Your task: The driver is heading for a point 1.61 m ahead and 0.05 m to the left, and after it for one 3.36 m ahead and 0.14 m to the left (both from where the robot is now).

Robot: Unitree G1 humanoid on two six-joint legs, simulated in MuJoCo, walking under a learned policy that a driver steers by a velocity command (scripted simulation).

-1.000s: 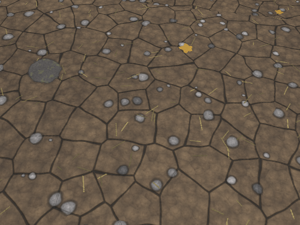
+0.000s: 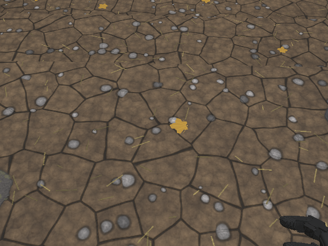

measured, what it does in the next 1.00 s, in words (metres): steps on the spot: right foot, then left foot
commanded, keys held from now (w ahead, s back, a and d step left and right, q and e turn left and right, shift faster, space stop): e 0.20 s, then no key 0.14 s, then q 0.66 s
